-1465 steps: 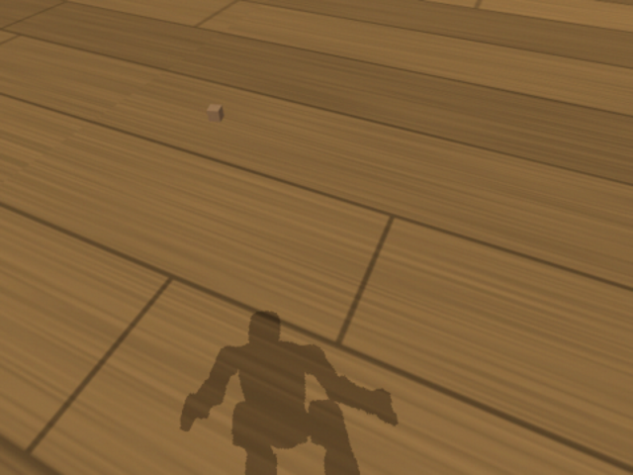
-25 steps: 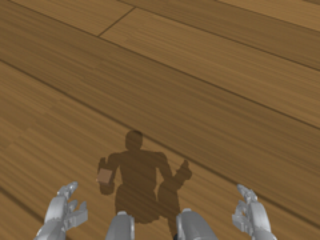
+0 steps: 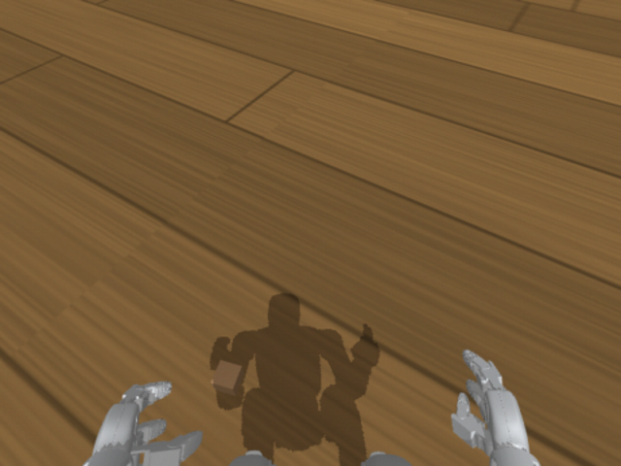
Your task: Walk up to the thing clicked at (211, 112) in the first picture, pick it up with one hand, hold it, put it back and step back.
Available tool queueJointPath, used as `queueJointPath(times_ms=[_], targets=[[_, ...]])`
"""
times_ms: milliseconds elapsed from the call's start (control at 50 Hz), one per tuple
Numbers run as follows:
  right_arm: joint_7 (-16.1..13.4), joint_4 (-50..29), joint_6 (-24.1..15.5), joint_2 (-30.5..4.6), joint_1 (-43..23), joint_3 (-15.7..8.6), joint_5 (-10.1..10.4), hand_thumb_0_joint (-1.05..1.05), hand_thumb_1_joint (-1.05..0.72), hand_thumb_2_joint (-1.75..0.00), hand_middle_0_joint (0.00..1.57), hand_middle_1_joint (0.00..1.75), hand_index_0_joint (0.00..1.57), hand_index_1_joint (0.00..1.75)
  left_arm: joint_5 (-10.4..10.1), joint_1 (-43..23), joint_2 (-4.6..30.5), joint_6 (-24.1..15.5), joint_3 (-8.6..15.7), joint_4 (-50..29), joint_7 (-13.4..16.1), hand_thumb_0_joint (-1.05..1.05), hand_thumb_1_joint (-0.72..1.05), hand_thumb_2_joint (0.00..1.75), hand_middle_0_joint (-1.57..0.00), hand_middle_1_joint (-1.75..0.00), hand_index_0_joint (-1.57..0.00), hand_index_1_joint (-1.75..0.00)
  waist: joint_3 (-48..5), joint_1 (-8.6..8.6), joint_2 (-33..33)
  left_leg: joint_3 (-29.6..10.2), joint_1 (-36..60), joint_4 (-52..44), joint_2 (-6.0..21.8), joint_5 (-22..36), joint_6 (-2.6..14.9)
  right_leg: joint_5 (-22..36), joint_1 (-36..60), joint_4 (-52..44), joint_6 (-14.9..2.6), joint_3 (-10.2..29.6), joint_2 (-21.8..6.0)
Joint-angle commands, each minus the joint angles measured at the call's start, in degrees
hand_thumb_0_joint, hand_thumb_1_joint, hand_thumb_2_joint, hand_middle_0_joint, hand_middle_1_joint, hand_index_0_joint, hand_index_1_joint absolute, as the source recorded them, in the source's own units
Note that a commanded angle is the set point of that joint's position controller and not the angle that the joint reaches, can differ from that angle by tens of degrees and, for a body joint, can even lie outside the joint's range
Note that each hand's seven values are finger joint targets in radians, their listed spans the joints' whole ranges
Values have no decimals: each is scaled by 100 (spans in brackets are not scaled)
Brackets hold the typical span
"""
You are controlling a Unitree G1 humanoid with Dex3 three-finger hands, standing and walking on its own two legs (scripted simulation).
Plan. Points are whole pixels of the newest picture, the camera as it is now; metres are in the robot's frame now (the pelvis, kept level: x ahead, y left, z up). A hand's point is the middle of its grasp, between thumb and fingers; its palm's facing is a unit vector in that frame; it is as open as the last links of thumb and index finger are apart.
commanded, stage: go down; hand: left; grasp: from above
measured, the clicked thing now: (228, 378) +0.45 +0.23 -0.68
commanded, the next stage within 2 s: none
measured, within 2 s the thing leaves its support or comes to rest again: neither
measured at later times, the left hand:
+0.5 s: hand (156, 355) +0.33 +0.26 -0.16, palm faces -0.03 -0.71 -0.70, open 13.8 cm
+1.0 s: hand (156, 335) +0.39 +0.29 -0.22, palm faces -0.01 -0.55 -0.83, open 14.8 cm
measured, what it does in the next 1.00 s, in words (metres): lowers itself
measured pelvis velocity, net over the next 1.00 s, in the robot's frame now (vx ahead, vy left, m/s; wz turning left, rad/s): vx -0.05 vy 0.00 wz -0.09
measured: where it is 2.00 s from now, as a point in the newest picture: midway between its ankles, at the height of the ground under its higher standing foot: outside the picture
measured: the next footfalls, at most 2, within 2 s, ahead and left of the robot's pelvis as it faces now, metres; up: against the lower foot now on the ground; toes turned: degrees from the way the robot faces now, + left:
none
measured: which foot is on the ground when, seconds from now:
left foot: down 0.00-1.00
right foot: down 0.00-1.00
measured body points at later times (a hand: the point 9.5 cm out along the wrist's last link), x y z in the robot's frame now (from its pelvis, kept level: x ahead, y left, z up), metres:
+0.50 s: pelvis -0.02 +0.00 -0.04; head +0.10 +0.01 +0.39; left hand +0.33 +0.30 -0.12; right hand +0.03 -0.28 -0.15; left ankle +0.02 +0.12 -0.68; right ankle +0.00 -0.13 -0.68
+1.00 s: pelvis -0.05 +0.00 -0.12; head +0.13 +0.02 +0.29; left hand +0.39 +0.32 -0.17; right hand -0.02 -0.26 -0.25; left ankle +0.02 +0.12 -0.68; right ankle +0.00 -0.13 -0.68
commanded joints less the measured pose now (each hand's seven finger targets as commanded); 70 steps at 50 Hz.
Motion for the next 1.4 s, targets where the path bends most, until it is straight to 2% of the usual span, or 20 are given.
queueJointPath(times_ms=[0,60,120,140,180,220,280,300,380,480,580,680,900,980,1040,1140,1180,1260,1300,1380], targets=[[-23,-456,-311,-760,-87,-372,-35,0,-86,-87,20,30,20,30,398,-1917,1021,-400,656,-140,313,0,-21,74,-22,-78,-23,-77,-514,-164,133,112,446,-836,-159,587,132,640,-117,-753,-108,81,194],[-7,-167,-304,-831,-61,-393,-41,0,-86,-87,20,30,20,30,676,-2916,1177,-409,736,834,564,0,-22,75,-22,-80,-23,-78,-468,-183,160,128,316,-807,-123,410,105,510,-299,-639,-126,105,192],[22,84,-279,-894,53,-434,-55,0,-87,-88,20,30,20,30,897,-3939,1189,-360,703,1716,789,0,-24,76,-21,-83,-23,-81,-940,-160,307,94,418,-715,-74,613,20,636,-391,-437,-165,105,179],[34,184,-260,-947,116,-485,-61,0,-87,-88,20,30,20,30,986,-4204,1327,-333,776,2050,847,0,-26,77,-20,-84,-22,-83,-1035,-126,300,80,372,-668,-58,782,-3,749,-383,-364,-179,106,183],[78,343,-201,-958,262,-526,-65,0,-87,-88,20,30,20,30,1128,-4695,1106,-270,609,2846,911,0,-31,81,-16,-89,-18,-87,-1376,-167,133,137,427,-495,-61,1257,-18,1111,-317,-282,-189,101,195],[155,504,-144,-965,418,-566,-93,0,-87,-88,20,30,20,30,1365,-4994,1193,-222,728,3703,1009,0,-35,84,-12,-94,-14,-92,-1666,-106,-64,215,159,-215,-85,1847,-11,1681,-141,-124,-181,125,187],[307,650,-11,-1017,603,-598,-102,0,-88,-88,20,30,20,30,1709,-5597,1713,-251,1057,4316,1241,0,-44,89,-8,-100,-10,-98,-2066,33,-80,254,-96,-23,-96,2154,-4,1973,-69,95,-219,142,208],[357,707,41,-1041,648,-607,-107,0,-88,-88,20,30,20,30,1810,-5624,1632,-221,1018,4780,1283,0,-46,90,-6,-102,-8,-100,-2068,20,-64,271,-184,54,-96,2277,-10,2062,-135,192,-238,133,210],[583,849,233,-1040,840,-626,-129,0,-89,-89,20,30,20,30,2123,-6417,1954,-310,1213,5468,1588,0,-51,93,-5,-105,-6,-104,-2208,5,1,297,-565,344,-78,2299,10,2108,-447,462,-268,168,234],[825,975,371,-1067,923,-607,-197,0,-89,-89,20,30,20,30,2382,-7380,2290,-368,1331,6083,1985,0,-53,94,-5,-106,-5,-105,-2443,-162,155,319,-1026,765,-56,1958,36,1935,-976,774,-271,192,257],[995,1126,373,-1158,934,-584,-250,0,-90,-89,20,30,20,30,2515,-8401,2648,-314,1378,6359,2281,0,-59,94,-5,-106,-5,-106,-2644,-326,529,200,-1189,900,14,1172,-23,982,-1814,1045,-356,83,313],[1146,1290,318,-1153,965,-552,-260,0,-90,-89,20,30,20,30,2604,-9074,2854,-140,1422,6759,2460,0,-61,90,-4,-104,-4,-105,-2966,-502,694,150,-1475,1235,43,927,-26,793,-2270,1275,-359,57,338],[1429,1530,122,-1130,722,-456,-285,0,-90,-90,20,30,20,30,3012,-9845,3479,203,1565,7500,2639,0,-61,83,-3,-102,-3,-103,-3151,-670,772,95,-2602,1940,52,334,33,281,-3101,1831,-321,45,388],[1545,1537,99,-1110,772,-458,-275,0,-90,-90,20,30,20,30,3071,-10025,3592,338,1646,7384,2688,0,-61,82,-3,-101,-2,-102,-3641,-697,900,112,-2614,2257,67,807,28,855,-3026,2185,-336,10,381],[1587,1593,102,-1169,716,-494,-241,0,-90,-90,20,30,20,30,3133,-10271,3653,431,1588,7285,2691,0,-61,85,-3,-101,-2,-103,-3638,-704,1086,39,-2479,2245,97,579,4,568,-3367,2208,-352,-16,403],[1675,1669,116,-1173,714,-488,-222,0,-90,-90,20,30,20,30,3184,-10455,3699,548,1616,7099,2725,0,-61,85,-4,-100,-2,-102,-3852,-723,1384,-107,-2166,2460,163,1031,-47,827,-3704,2560,-379,-104,398],[1714,1713,106,-1213,738,-506,-207,0,-90,-90,20,30,20,30,3223,-10382,3591,622,1552,7234,2716,0,-61,83,-3,-99,-2,-101,-3814,-791,1282,-64,-2399,2575,151,1021,-25,922,-3664,2638,-360,-102,405],[1770,1762,106,-1220,737,-493,-208,0,-91,-90,20,30,20,30,3249,-10392,3599,713,1556,7344,2740,0,-61,87,-4,-100,-2,-102,-3797,-737,1331,-105,-2419,2636,162,1108,-48,899,-3841,2787,-372,-124,423],[1778,1773,89,-1209,691,-495,-215,0,-91,-90,20,30,20,30,3276,-10451,3501,741,1474,7433,2745,0,-61,88,-4,-100,-2,-102,-3575,-770,1326,-132,-2584,2623,165,840,-52,692,-4015,2803,-372,-119,427],[1813,1739,63,-1259,695,-487,-214,0,-91,-90,20,30,20,30,3330,-10545,3623,783,1537,7478,2763,0,-61,91,-5,-101,-3,-103,-3634,-821,1124,-47,-2883,2838,145,758,-1,762,-3973,2886,-326,-90,432]])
